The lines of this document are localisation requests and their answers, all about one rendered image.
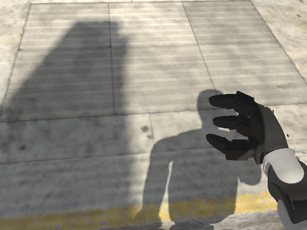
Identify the robot right hand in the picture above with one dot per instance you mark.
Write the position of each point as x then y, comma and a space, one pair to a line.
254, 121

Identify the right robot forearm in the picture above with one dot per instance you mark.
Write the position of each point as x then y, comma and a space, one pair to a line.
287, 184

